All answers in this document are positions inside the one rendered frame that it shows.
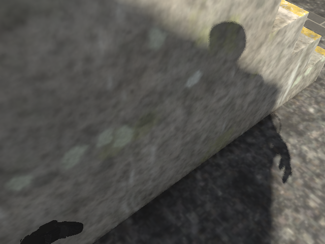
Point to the left robot hand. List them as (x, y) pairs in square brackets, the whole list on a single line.
[(52, 231)]

